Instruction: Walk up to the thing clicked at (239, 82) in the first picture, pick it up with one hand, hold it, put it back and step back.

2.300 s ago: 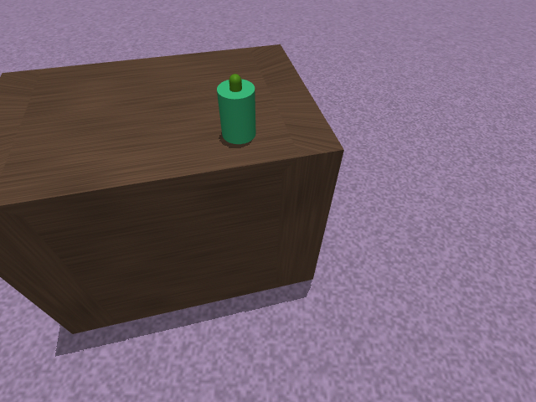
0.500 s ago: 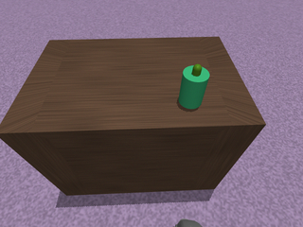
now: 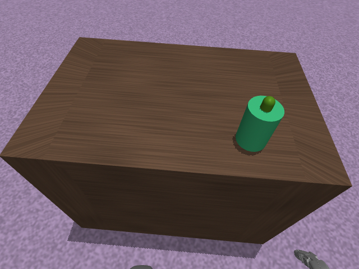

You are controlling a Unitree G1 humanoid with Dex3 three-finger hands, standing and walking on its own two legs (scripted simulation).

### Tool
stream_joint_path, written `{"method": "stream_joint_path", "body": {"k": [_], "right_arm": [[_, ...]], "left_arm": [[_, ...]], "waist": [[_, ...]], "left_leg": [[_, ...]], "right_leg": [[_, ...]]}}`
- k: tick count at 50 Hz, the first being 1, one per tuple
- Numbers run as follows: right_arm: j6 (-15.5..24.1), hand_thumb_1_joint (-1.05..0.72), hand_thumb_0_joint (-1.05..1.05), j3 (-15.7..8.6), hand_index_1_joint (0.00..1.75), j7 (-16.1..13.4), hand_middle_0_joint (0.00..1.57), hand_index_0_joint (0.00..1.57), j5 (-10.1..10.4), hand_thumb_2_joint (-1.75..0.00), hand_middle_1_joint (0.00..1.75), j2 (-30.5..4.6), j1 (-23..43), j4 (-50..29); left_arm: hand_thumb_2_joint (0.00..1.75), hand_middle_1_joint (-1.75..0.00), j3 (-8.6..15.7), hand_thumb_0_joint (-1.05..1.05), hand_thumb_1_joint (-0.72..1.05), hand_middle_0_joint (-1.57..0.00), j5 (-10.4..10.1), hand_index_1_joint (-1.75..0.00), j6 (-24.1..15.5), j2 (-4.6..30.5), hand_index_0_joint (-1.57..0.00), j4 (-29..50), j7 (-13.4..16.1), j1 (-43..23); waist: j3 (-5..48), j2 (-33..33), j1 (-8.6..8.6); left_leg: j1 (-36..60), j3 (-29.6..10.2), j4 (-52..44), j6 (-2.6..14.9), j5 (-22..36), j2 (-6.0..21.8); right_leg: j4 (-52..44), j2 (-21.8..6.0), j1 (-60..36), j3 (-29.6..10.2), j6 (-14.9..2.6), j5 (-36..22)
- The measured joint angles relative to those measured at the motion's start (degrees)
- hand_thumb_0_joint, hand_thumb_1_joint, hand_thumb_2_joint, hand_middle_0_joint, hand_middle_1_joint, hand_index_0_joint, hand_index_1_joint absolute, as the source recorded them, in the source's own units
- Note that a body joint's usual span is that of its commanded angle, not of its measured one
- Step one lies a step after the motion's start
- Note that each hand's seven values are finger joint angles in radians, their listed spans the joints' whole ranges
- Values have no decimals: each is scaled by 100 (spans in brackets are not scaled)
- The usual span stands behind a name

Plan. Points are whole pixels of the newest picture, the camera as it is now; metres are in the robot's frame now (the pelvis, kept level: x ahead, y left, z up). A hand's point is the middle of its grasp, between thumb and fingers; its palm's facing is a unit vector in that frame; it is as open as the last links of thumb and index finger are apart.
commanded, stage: walk up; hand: right
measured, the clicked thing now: (259, 120) +0.47 -0.19 +0.03
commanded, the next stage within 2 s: stand in 0.96 s
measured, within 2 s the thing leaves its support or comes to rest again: neither
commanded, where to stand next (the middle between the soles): +0.04 -0.02 m, yaw -3 degrees
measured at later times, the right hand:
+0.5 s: hand out of the picture +0.09 -0.24 -0.13, palm faces -0.04 +0.94 -0.33, open 7.4 cm
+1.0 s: hand out of the picture +0.07 -0.25 -0.13, palm faces -0.03 +0.94 -0.33, open 7.4 cm
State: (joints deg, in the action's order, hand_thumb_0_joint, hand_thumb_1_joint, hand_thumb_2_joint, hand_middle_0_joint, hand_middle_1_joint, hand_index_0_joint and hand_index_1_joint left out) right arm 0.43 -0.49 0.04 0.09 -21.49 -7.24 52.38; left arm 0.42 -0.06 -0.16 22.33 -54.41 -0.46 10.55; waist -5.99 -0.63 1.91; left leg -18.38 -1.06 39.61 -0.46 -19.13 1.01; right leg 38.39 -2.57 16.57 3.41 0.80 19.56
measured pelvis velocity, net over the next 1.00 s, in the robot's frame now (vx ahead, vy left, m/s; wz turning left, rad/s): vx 0.00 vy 0.00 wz -0.01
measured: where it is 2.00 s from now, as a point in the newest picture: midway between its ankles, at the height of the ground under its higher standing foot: outside the picture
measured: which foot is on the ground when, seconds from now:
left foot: down 0.00-1.00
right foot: down 0.00-1.00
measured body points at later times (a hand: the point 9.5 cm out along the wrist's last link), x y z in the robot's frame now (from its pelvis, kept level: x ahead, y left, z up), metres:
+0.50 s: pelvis -0.01 +0.00 +0.03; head +0.00 +0.00 +0.48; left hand +0.08 +0.31 -0.10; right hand +0.10 -0.29 -0.10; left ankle +0.02 +0.13 -0.72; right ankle +0.01 -0.13 -0.72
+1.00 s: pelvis +0.00 +0.00 +0.03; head +0.01 +0.00 +0.48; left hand +0.06 +0.30 -0.11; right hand +0.07 -0.30 -0.11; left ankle +0.02 +0.13 -0.72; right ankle +0.01 -0.13 -0.72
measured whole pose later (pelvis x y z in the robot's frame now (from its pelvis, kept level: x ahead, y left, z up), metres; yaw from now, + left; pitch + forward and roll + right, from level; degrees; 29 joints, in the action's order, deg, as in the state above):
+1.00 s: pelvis +0.00 +0.00 +0.03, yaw +0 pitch -2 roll +0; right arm 0.3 0.1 0.8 -0.8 -19.5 -5.4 66.1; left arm 0.7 0.7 -0.3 19.6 -66.2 -0.8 6.7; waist -3.1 0.1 0.5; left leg -9.6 -0.4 19.8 -0.7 -8.5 1.0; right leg 18.6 -2.1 8.1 3.2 1.1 8.7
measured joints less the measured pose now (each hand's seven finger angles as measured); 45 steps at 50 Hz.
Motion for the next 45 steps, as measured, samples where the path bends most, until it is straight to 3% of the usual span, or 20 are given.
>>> {"method": "stream_joint_path", "body": {"k": [11, 22, 45], "right_arm": [[1, -91, 1, 120, 30, 52, 21, 21, 17, -90, 29, 112, 456, 589], [-7, -91, 1, 132, 30, 88, 21, 21, -15, -90, 29, 166, 471, 1129], [-23, -91, 1, 57, 30, 76, 21, 21, -68, -90, 29, 180, 158, 1423]], "left_arm": [[90, -30, -75, 1, 90, -21, -22, -30, -33, -76, -21, -546, -3, -500], [90, -30, -41, 1, 90, -21, 9, -30, -27, -166, -21, -983, -43, -651], [90, -30, 53, 1, 90, -21, 59, -30, -5, -283, -21, -1205, -48, -398]], "waist": [[56, 47, 1], [170, 83, -61], [277, 68, -141]], "left_leg": [[514, 25, -901, 26, 458, -41], [908, 50, -1790, 7, 970, -50], [883, 60, -1988, -17, 1095, -5]], "right_leg": [[-907, -20, -515, 5, 52, -463], [-1750, -9, -880, 2, 61, -956], [-1997, 42, -866, -7, 38, -1115]]}}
